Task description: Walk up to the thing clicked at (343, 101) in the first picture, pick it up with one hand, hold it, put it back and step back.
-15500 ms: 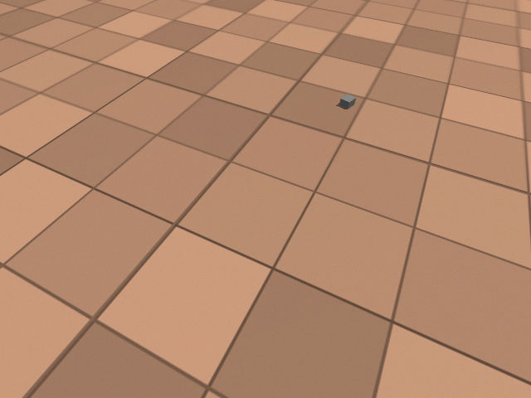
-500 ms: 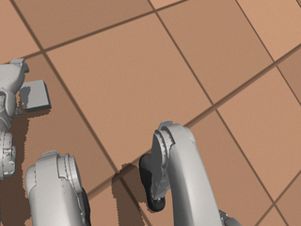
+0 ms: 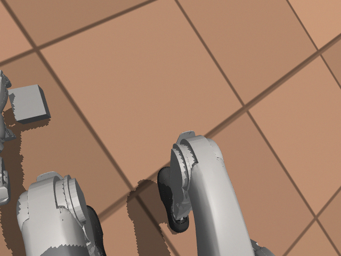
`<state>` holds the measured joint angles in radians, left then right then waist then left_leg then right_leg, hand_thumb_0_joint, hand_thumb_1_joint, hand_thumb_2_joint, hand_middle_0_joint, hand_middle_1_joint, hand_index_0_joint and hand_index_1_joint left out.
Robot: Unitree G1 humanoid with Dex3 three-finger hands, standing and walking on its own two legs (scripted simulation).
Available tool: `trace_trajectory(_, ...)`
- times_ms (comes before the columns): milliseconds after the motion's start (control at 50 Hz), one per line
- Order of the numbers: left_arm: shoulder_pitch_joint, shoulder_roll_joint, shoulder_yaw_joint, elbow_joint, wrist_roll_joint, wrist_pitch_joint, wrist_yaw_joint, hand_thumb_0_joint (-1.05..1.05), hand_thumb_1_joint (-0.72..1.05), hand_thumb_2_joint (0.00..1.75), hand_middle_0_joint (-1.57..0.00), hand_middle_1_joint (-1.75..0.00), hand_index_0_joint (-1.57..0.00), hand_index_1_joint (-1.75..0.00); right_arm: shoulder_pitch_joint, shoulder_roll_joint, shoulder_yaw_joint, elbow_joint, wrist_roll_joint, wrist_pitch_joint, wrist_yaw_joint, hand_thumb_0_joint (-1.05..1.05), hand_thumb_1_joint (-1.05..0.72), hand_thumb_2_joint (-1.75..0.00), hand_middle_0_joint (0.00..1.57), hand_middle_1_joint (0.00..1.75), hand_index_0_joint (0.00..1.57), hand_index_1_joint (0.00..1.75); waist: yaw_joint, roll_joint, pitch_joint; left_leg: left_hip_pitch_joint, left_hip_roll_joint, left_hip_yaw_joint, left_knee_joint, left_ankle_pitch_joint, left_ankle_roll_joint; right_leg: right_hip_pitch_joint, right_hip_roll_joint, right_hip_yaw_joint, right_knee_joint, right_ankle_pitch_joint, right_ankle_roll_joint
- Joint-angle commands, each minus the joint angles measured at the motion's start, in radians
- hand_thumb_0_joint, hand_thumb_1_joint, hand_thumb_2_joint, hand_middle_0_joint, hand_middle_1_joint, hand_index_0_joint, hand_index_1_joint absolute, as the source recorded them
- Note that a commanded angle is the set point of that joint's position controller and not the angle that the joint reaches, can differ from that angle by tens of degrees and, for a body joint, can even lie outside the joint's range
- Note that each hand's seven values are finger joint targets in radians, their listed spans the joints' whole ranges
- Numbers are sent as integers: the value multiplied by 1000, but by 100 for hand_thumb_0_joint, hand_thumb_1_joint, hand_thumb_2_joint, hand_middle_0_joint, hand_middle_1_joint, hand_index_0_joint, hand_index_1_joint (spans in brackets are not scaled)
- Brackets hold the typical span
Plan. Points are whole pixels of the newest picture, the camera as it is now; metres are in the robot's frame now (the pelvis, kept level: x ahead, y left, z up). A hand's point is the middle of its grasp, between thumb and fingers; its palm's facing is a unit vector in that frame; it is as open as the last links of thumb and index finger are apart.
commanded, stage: rest palm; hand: left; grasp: from above
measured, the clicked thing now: (30, 104) +0.52 +0.21 -0.30
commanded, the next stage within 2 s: close in 1.44 s
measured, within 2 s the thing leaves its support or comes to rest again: neither
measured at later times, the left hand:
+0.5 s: hand (24, 99) +0.51 +0.21 -0.24, palm faces -0.39 -0.07 -0.92, open 13.4 cm
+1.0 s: hand (26, 106) +0.50 +0.21 -0.25, palm faces -0.42 -0.06 -0.91, open 12.8 cm
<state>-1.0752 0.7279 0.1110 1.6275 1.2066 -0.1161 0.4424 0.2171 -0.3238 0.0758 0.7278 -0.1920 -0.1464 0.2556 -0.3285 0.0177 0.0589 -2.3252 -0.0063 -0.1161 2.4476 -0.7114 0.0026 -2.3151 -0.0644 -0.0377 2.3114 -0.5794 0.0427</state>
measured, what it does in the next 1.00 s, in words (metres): stands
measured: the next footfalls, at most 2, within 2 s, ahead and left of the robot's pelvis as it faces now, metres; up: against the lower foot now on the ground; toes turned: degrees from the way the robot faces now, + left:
none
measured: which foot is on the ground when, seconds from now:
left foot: down 0.00-1.00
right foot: down 0.00-1.00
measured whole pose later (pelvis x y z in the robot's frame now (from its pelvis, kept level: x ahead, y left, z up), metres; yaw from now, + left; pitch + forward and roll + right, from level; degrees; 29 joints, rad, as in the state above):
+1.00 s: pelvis +0.00 +0.01 -0.01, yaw -6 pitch +29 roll -14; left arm -1.16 0.90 0.05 1.83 1.39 -0.22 0.71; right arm 0.16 -0.36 0.24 0.68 -0.28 -0.26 0.34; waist -0.45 -0.10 0.15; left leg -2.33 0.00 -0.21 2.55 -0.74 0.02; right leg -2.26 -0.04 -0.12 2.32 -0.57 0.07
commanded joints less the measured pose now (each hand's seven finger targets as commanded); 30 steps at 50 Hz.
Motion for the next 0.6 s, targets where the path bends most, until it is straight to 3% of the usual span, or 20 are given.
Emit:
trace_trajectory(0, -443, 78, -108, -230, 15, -134, 20, 0, -38, 84, -19, -92, -21, -89, 249, -237, -71, 43, -4, -7, -24, 0, -90, -90, 20, 30, 20, 30, -96, 248, -747, 419, -28, 78, -230, 111, 19, 447, 59, -124, -231, 72, -61)
trace_trajectory(20, -445, 53, -140, -180, 30, -144, 26, 0, -38, 84, -19, -92, -21, -89, 234, -230, -62, 53, -14, -14, -22, 0, -91, -90, 20, 30, 20, 30, -108, 252, -725, 430, -27, 78, -212, 111, 15, 423, 61, -130, -213, 74, -62)
trace_trajectory(40, -440, 69, -143, -147, 47, -154, 39, 0, -37, 83, -20, -90, -22, -88, 216, -242, -50, 50, -20, -20, -20, 0, -91, -90, 20, 30, 20, 30, -110, 263, -708, 446, -26, 75, -208, 113, 13, 404, 61, -139, -207, 76, -62)
trace_trajectory(60, -439, 145, -108, -139, 75, -161, 70, 0, -36, 83, -21, -88, -23, -86, 220, -273, -63, 57, -22, -20, -26, 0, -90, -90, 20, 30, 20, 30, -96, 284, -707, 461, -25, 69, -218, 105, 14, 390, 61, -141, -206, 75, -63)
trace_trajectory(80, -420, 161, -94, -123, 99, -162, 102, 0, -35, 83, -23, -84, -24, -82, 223, -274, -62, 52, -22, -17, -29, 0, -90, -90, 20, 30, 20, 30, -81, 310, -710, 490, -23, 59, -234, 132, 8, 378, 57, -147, -195, 99, -66)
trace_trajectory(140, -388, 158, -79, -13, 174, -148, 192, 0, -33, 82, -24, -79, -25, -78, 198, -283, -41, 56, -51, -30, -8, 0, -90, -90, 20, 30, 20, 30, -109, 365, -640, 545, -18, 43, -246, 187, -6, 314, 61, -177, -150, 152, -62)
trace_trajectory(160, -400, 201, -52, -23, 188, -144, 228, 0, -33, 82, -25, -78, -25, -78, 188, -294, -44, 51, -50, -30, -3, 0, -89, -90, 20, 30, 20, 30, -99, 384, -647, 546, -16, 35, -257, 201, -8, 319, 61, -179, -147, 165, -62)
trace_trajectory(220, -403, 178, -48, 52, 215, -95, 298, 0, -34, 84, -25, -75, -24, -76, 164, -306, -38, 39, -66, -46, 29, 0, -89, -90, 20, 30, 20, 30, -131, 414, -602, 563, -7, 15, -262, 231, -19, 277, 56, -187, -123, 194, -63)
trace_trajectory(240, -438, 203, -34, 9, 220, -80, 324, 0, -34, 84, -25, -75, -24, -76, 163, -316, -41, 29, -65, -47, 37, 0, -89, -90, 20, 30, 20, 30, -132, 447, -628, 580, -3, 12, -271, 244, -21, 293, 62, -186, -126, 207, -65)
trace_trajectory(260, -407, 146, -56, 100, 211, -51, 331, 0, -34, 84, -24, -76, -24, -77, 140, -308, -31, 8, -65, -58, 50, 0, -89, -90, 20, 30, 20, 30, -149, 430, -581, 555, -4, 19, -250, 236, -21, 277, 63, -181, -123, 209, -67)
trace_trajectory(280, -430, 193, -23, 47, 200, -41, 344, 0, -35, 85, -23, -77, -23, -77, 137, -328, -34, -12, -71, -73, 59, 0, -89, -90, 20, 30, 20, 30, -159, 412, -572, 523, -3, 21, -233, 230, -14, 291, 62, -184, -128, 208, -61)
trace_trajectory(320, -432, 198, -10, 73, 183, -3, 351, 0, -37, 86, -21, -78, -21, -79, 130, -338, -27, -25, -66, -84, 77, 0, -89, -90, 20, 30, 20, 30, -162, 411, -568, 506, -3, 23, -235, 223, -12, 310, 62, -173, -133, 207, -63)
trace_trajectory(360, -437, 242, 20, 77, 164, 23, 345, 0, -38, 86, -20, -81, -20, -81, 143, -349, -21, -36, -64, -91, 93, 0, -90, -90, 20, 30, 20, 30, -164, 401, -592, 480, -3, 25, -233, 234, -5, 361, 64, -166, -146, 227, -57)
trace_trajectory(380, -418, 295, 71, 96, 164, 37, 343, 0, -40, 87, -19, -81, -18, -82, 175, -357, -19, -32, -63, -89, 98, 0, -90, -90, 20, 30, 20, 30, -161, 398, -623, 479, -4, 23, -236, 259, -4, 388, 59, -164, -148, 246, -54)
trace_trajectory(400, -384, 265, 67, 135, 155, 54, 325, 0, -40, 86, -18, -83, -18, -82, 185, -354, -19, -36, -63, -90, 105, 0, -90, -90, 20, 30, 20, 30, -167, 383, -597, 478, -4, 21, -239, 259, -6, 383, 54, -163, -144, 246, -52)
trace_trajectory(440, -364, 265, 60, 139, 122, 63, 289, 0, -42, 88, -16, -86, -17, -85, 182, -338, -7, -54, -62, -99, 116, 0, -90, -90, 20, 30, 20, 30, -171, 358, -589, 449, -8, 26, -224, 229, 5, 411, 57, -166, -158, 226, -47)
trace_trajectory(480, -364, 301, 74, 87, 89, 55, 252, 0, -43, 88, -15, -90, -16, -89, 199, -334, 9, -61, -56, -100, 116, 0, -90, -90, 20, 30, 20, 30, -160, 346, -622, 444, -11, 30, -214, 229, 17, 459, 58, -166, -167, 220, -46)
trace_trajectory(500, -364, 356, 99, 34, 73, 45, 243, 0, -44, 88, -15, -91, -16, -90, 210, -349, -2, -52, -46, -95, 111, 0, -90, -90, 20, 30, 20, 30, -131, 388, -684, 454, -11, 33, -213, 234, 19, 495, 59, -163, -162, 218, -51)
trace_trajectory(540, -327, 367, 99, 31, 67, 31, 216, 0, -42, 87, -16, -91, -17, -89, 220, -342, 9, -56, -42, -88, 105, 0, -91, -90, 20, 30, 20, 30, -128, 372, -695, 459, -9, 30, -206, 256, 20, 511, 61, -167, -158, 233, -52)
trace_trajectory(580, -340, 343, 65, 29, 64, 1, 192, 0, -40, 85, -18, -91, -20, -89, 213, -328, 23, -51, -41, -80, 97, 0, -91, -90, 20, 30, 20, 30, -154, 336, -665, 410, -9, 29, -192, 222, 25, 511, 69, -172, -161, 214, -54)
